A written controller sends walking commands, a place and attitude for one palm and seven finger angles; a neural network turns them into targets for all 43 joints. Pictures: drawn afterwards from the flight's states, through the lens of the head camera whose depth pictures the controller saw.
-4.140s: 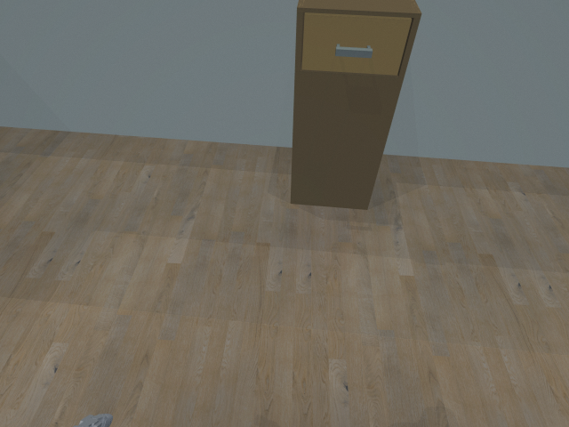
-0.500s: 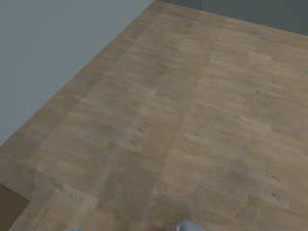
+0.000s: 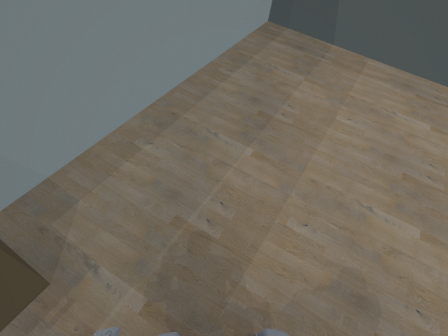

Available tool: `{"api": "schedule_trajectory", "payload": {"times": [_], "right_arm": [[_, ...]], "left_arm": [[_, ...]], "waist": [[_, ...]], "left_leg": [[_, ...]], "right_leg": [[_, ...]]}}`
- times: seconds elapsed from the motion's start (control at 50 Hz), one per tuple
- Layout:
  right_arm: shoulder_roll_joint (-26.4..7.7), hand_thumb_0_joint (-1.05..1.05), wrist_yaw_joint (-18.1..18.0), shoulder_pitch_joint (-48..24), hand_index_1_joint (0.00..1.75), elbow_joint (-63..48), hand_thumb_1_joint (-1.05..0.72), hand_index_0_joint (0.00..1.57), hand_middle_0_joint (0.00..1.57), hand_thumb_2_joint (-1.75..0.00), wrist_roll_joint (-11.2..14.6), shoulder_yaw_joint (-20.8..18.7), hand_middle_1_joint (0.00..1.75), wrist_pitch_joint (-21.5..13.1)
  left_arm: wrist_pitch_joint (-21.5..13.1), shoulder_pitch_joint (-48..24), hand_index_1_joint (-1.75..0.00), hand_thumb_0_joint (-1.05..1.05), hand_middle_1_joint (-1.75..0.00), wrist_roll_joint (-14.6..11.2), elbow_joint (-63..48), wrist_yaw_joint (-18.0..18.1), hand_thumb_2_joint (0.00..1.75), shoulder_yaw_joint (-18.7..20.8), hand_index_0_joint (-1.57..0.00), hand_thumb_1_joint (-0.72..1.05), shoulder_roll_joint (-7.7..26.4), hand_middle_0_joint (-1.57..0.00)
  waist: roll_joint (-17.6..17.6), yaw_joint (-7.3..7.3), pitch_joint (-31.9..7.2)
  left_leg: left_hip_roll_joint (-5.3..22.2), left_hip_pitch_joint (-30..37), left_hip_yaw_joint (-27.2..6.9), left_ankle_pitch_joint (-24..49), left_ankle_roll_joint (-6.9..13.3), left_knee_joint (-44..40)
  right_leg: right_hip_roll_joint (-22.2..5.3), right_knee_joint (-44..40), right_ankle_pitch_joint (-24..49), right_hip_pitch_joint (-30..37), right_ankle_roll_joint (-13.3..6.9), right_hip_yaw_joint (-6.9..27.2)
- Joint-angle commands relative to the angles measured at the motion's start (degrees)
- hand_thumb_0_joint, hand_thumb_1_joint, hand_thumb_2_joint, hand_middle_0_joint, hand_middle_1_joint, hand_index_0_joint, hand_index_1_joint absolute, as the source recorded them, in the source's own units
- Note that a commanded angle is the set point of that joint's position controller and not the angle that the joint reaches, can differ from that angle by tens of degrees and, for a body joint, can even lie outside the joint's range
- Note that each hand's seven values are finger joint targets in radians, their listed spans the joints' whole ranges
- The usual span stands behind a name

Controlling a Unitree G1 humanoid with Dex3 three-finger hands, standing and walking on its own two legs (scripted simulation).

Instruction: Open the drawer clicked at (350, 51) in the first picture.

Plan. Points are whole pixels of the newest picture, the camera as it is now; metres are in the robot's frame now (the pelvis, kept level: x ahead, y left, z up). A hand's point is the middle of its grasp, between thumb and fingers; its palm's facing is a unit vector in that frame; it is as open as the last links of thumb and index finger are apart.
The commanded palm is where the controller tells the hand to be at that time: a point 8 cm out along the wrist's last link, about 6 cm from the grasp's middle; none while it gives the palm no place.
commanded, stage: turn to face it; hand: left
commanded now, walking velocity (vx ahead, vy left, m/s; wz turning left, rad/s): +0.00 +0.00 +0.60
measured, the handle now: out of the picture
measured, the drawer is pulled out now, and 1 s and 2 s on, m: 0.00 0.00 0.00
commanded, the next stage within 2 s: take the last steps up to it in 1.44 s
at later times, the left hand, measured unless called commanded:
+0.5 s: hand out of the picture +0.01 +0.17 -0.14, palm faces +0.33 -0.90 -0.29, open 7.4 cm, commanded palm none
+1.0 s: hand out of the picture -0.14 +0.18 -0.16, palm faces +0.63 -0.73 -0.27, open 7.4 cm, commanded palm none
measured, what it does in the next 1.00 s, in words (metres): steps on the spot, turning left: right foot, then left foot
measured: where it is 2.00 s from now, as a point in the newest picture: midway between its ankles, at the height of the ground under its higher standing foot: outside the picture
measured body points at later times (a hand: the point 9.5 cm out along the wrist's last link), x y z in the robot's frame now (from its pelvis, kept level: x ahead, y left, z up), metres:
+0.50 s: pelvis -0.02 -0.06 +0.01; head +0.00 -0.07 +0.46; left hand -0.01 +0.22 -0.12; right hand +0.14 -0.30 -0.13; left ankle +0.02 +0.07 -0.70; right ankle +0.01 -0.18 -0.72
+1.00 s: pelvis -0.04 -0.04 +0.01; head -0.02 +0.01 +0.46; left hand -0.17 +0.22 -0.14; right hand +0.20 -0.18 -0.11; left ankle -0.11 +0.05 -0.72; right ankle +0.02 -0.17 -0.65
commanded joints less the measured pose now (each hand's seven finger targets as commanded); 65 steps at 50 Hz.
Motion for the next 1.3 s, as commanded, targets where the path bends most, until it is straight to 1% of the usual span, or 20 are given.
{"api": "schedule_trajectory", "payload": {"times": [0.0, 0.26, 0.38, 0.4, 0.42, 0.44, 0.52, 0.7, 0.78, 0.8, 0.82, 0.84, 0.92, 1.06, 1.16, 1.18, 1.2, 1.22, 1.24, 1.28], "right_arm": [[-11.9, 0.00, -1.6, 1.1, 0.30, -4.1, -0.90, 0.20, 0.20, -0.90, 0.3, -2.2, 0.30, -1.3], [-16.2, 0.00, -0.6, -0.8, 0.30, -5.3, -0.90, 0.20, 0.20, -0.90, 0.3, -4.1, 0.30, 0.4], [-16.6, 0.00, 0.1, -6.2, 0.30, -8.1, -0.90, 0.20, 0.20, -0.90, 0.3, -4.8, 0.30, 1.6], [-14.6, 0.00, 0.3, -7.2, 0.30, -8.8, -0.90, 0.20, 0.20, -0.90, 0.7, -4.7, 0.30, 1.9], [-9.9, 0.00, 0.4, -5.5, 0.30, -10.1, -0.90, 0.20, 0.20, -0.90, 1.1, -4.0, 0.30, 2.0], [-12.1, 0.00, 0.3, -6.6, 0.30, -10.6, -0.90, 0.20, 0.20, -0.90, 0.1, -4.3, 0.30, 1.9], [-12.1, 0.00, 1.6, -4.5, 0.30, -7.6, -0.90, 0.20, 0.20, -0.90, 0.1, -4.0, 0.30, 2.8], [-9.7, 0.00, 1.8, -12.7, 0.30, -9.2, -0.90, 0.20, 0.20, -0.90, 0.9, -2.0, 0.30, 2.3], [-11.5, 0.00, 1.4, -6.5, 0.30, -7.9, -0.90, 0.20, 0.20, -0.90, 0.9, -2.0, 0.30, 0.9], [-15.4, 0.00, 1.3, -3.4, 0.30, -7.1, -0.90, 0.20, 0.20, -0.90, 0.7, -3.1, 0.30, 0.4], [-22.0, 0.00, 0.9, 0.6, 0.30, -6.9, -0.90, 0.20, 0.20, -0.90, 0.5, -4.9, 0.30, 0.0], [-23.6, 0.00, 0.6, 5.5, 0.30, -5.2, -0.90, 0.20, 0.20, -0.90, 1.0, -5.0, 0.30, 0.4], [-16.8, 0.00, -0.9, -4.2, 0.30, -6.8, -0.90, 0.20, 0.20, -0.90, 0.4, -3.1, 0.30, -0.2], [-17.2, 0.00, -0.7, -3.9, 0.30, -6.8, -0.90, 0.20, 0.20, -0.90, 0.2, -3.4, 0.30, 0.2], [-16.8, 0.00, -0.4, -6.5, 0.30, -7.6, -0.90, 0.20, 0.20, -0.90, 0.3, -3.7, 0.30, 0.8], [-15.9, 0.00, -0.3, -6.9, 0.30, -7.9, -0.90, 0.20, 0.20, -0.90, 0.7, -3.6, 0.30, 0.8], [-12.5, 0.00, 0.1, -5.3, 0.30, -8.4, -0.90, 0.20, 0.20, -0.90, 1.2, -3.2, 0.30, 0.7], [-9.9, 0.00, 0.2, -5.0, 0.30, -9.9, -0.90, 0.20, 0.20, -0.90, 1.1, -2.7, 0.30, 0.7], [-12.9, 0.00, 0.0, -5.5, 0.30, -9.2, -0.90, 0.20, 0.20, -0.90, 0.5, -3.4, 0.30, 1.8], [-12.1, 0.00, 0.6, -5.7, 0.30, -6.9, -0.90, 0.20, 0.20, -0.90, 0.4, -3.4, 0.30, 2.4]], "left_arm": [[-1.7, 0.3, -0.30, 0.00, -0.30, 0.0, -4.8, -0.6, 0.90, 1.4, -0.20, 0.90, 4.3, -0.20], [-1.2, 0.6, -0.30, 0.00, -0.30, -0.3, -6.4, -0.3, 0.90, 1.2, -0.20, 0.90, 6.4, -0.20], [-1.7, 10.2, -0.30, 0.00, -0.30, -0.8, -5.5, 0.1, 0.90, 1.4, -0.20, 0.90, 7.6, -0.20], [-2.1, 13.3, -0.30, 0.00, -0.30, -0.4, -5.2, 0.4, 0.90, 1.9, -0.20, 0.90, 9.8, -0.20], [-2.7, 12.7, -0.30, 0.00, -0.30, 0.9, -6.5, 0.8, 0.90, 2.9, -0.20, 0.90, 15.6, -0.20], [-2.1, 6.5, -0.30, 0.00, -0.30, 0.3, -8.8, 0.9, 0.90, 1.9, -0.20, 0.90, 16.8, -0.20], [-3.5, -1.1, -0.30, 0.00, -0.30, 0.2, -9.8, 0.5, 0.90, 0.4, -0.20, 0.90, 10.1, -0.20], [-3.1, 9.3, -0.30, 0.00, -0.30, 0.8, -6.0, 0.3, 0.90, 1.4, -0.20, 0.90, 14.4, -0.20], [-2.5, 8.1, -0.30, 0.00, -0.30, 0.2, -5.6, 0.0, 0.90, 2.2, -0.20, 0.90, 14.7, -0.20], [-2.3, 8.6, -0.30, 0.00, -0.30, -0.4, -6.1, -0.3, 0.90, 2.0, -0.20, 0.90, 13.1, -0.20], [-2.3, 7.2, -0.30, 0.00, -0.30, -0.6, -8.9, -0.9, 0.90, 1.1, -0.20, 0.90, 9.1, -0.20], [-1.8, 1.6, -0.30, 0.00, -0.30, 0.0, -11.0, -0.5, 0.90, 0.1, -0.20, 0.90, 8.8, -0.20], [-1.7, 1.0, -0.30, 0.00, -0.30, -0.4, -8.2, -0.7, 0.90, 1.0, -0.20, 0.90, 8.5, -0.20], [-1.6, -0.1, -0.30, 0.00, -0.30, -0.6, -8.8, -0.6, 0.90, 0.5, -0.20, 0.90, 7.5, -0.20], [-2.6, 5.1, -0.30, 0.00, -0.30, -0.9, -8.2, -0.2, 0.90, 0.3, -0.20, 0.90, 7.6, -0.20], [-3.1, 7.6, -0.30, 0.00, -0.30, -0.8, -7.7, -0.1, 0.90, 0.6, -0.20, 0.90, 8.8, -0.20], [-3.8, 9.6, -0.30, 0.00, -0.30, 0.1, -7.4, 0.4, 0.90, 1.3, -0.20, 0.90, 13.0, -0.20], [-3.9, 9.1, -0.30, 0.00, -0.30, 0.6, -8.0, 0.5, 0.90, 2.0, -0.20, 0.90, 17.5, -0.20], [-3.8, 8.8, -0.30, 0.00, -0.30, 0.0, -8.0, 0.8, 0.90, 2.1, -0.20, 0.90, 16.1, -0.20], [-3.5, 2.5, -0.30, 0.00, -0.30, 0.0, -9.1, 0.6, 0.90, 0.9, -0.20, 0.90, 12.1, -0.20]], "waist": [[9.7, 1.26, -7.2], [11.8, -0.37, -6.9], [12.1, 3.74, -7.3], [6.8, 5.36, -6.5], [-12.2, 5.06, -5.3], [-11.2, 3.76, -1.9], [-6.3, -0.40, 1.5], [-10.1, 5.65, -3.3], [-9.0, 2.86, -8.1], [-0.1, 1.02, -11.2], [18.8, -1.48, -12.0], [15.8, -3.71, -11.6], [13.3, 0.64, -6.1], [11.1, 0.31, -6.6], [12.0, 3.04, -7.2], [9.1, 4.50, -7.2], [-2.6, 5.01, -9.1], [-15.1, 4.90, -7.1], [-15.3, 5.28, -7.2], [-6.5, 2.40, -0.8]], "left_leg": [[13.2, 11.5, -20.0, 19.5, 4.0, -21.4], [10.4, 11.7, -28.0, 8.6, 5.8, -22.3], [5.4, -0.8, -29.8, 2.0, 1.9, -20.4], [1.4, -8.3, -26.3, -3.1, -1.1, -13.8], [-6.9, -19.2, -14.5, -10.4, -6.3, 4.1], [-5.9, -16.9, -12.1, -12.6, -6.7, 17.2], [-1.3, -12.3, -9.0, -1.9, -7.4, 31.3], [-0.8, -5.6, -2.0, -8.1, -8.2, 8.4], [-1.6, 7.4, -0.2, 3.1, -6.5, -12.8], [2.9, 19.8, -5.7, 15.3, -4.4, -16.9], [18.9, 29.5, -26.2, 40.0, 3.6, -16.1], [22.9, 27.8, -27.4, 50.1, 8.3, -15.0], [12.1, 16.1, -19.4, 39.1, 5.1, -15.9], [10.4, 15.0, -23.4, 31.0, 5.9, -17.0], [7.6, 8.3, -25.2, 30.3, 3.5, -12.3], [5.5, 3.9, -23.8, 23.9, 1.1, -9.3], [-0.1, -4.5, -18.1, 9.2, -2.9, 0.3], [-7.0, -12.2, -9.9, -15.8, -6.4, 13.4], [-3.8, -9.3, -13.4, -16.6, -5.7, 22.4], [-2.0, -9.6, -12.3, -8.4, -6.0, 30.8]], "right_leg": [[-1.3, 8.2, 7.4, -8.6, 1.3, 6.2], [1.9, -9.4, 4.5, -2.5, 1.8, 6.1], [4.5, -31.2, 10.0, 16.5, -0.5, 4.3], [0.0, -41.1, 10.2, 23.2, -2.1, 8.1], [-17.2, -51.4, -3.2, 25.3, -8.2, 28.2], [-24.7, -52.5, -1.5, 12.6, -11.5, 29.8], [-12.6, -44.5, 18.3, 7.5, -8.4, 10.4], [-16.2, -37.6, 38.5, 20.1, -9.8, 3.8], [-14.5, -26.4, 41.1, 19.7, -4.9, -2.3], [-12.5, -17.1, 33.7, 10.5, -1.8, -4.2], [-4.6, -4.5, -0.4, -8.1, 2.8, -5.4], [-3.4, 2.6, -9.3, -11.0, 2.5, 0.2], [-2.4, 6.0, 2.2, -7.9, 2.5, 5.4], [1.0, -8.4, 3.0, -2.4, 2.5, 5.3], [3.8, -27.5, 11.4, 11.4, 1.4, 3.7], [2.4, -35.3, 17.5, 17.7, 1.1, 4.2], [-8.2, -42.1, 20.9, 26.0, -1.6, 14.4], [-22.4, -44.0, 28.7, 24.7, -8.6, 27.6], [-23.2, -45.0, 25.8, 17.6, -11.0, 27.0], [-16.1, -44.7, 19.1, 10.9, -10.3, 18.6]]}}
